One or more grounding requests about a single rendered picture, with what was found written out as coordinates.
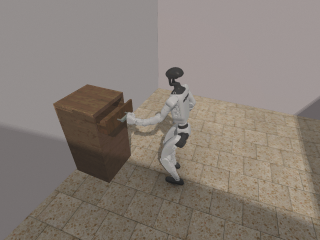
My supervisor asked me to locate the robot right upper arm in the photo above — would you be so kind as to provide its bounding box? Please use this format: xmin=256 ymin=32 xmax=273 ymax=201
xmin=181 ymin=84 xmax=196 ymax=108

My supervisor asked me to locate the right robot foot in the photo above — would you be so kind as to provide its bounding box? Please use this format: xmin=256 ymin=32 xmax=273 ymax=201
xmin=174 ymin=162 xmax=180 ymax=169

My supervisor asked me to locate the robot foot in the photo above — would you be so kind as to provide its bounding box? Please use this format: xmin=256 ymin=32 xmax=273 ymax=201
xmin=174 ymin=162 xmax=180 ymax=169
xmin=165 ymin=176 xmax=184 ymax=186

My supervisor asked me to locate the robot left upper arm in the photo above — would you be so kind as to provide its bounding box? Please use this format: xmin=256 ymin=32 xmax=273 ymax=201
xmin=154 ymin=95 xmax=179 ymax=123

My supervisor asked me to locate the cabinet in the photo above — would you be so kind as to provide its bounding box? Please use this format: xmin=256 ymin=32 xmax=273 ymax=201
xmin=53 ymin=84 xmax=131 ymax=183

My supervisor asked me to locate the left robot foot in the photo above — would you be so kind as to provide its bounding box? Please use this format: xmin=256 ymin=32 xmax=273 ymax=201
xmin=165 ymin=176 xmax=184 ymax=186

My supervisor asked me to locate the robot left forearm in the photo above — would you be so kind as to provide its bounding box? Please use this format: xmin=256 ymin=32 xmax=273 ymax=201
xmin=134 ymin=116 xmax=161 ymax=127

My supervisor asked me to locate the handle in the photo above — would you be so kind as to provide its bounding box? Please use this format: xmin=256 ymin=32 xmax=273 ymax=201
xmin=117 ymin=112 xmax=131 ymax=122

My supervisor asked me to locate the left robot hand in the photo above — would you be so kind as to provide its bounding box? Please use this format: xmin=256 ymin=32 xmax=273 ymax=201
xmin=126 ymin=112 xmax=136 ymax=125

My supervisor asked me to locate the drawer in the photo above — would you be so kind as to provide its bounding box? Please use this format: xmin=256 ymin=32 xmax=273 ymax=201
xmin=95 ymin=99 xmax=133 ymax=135

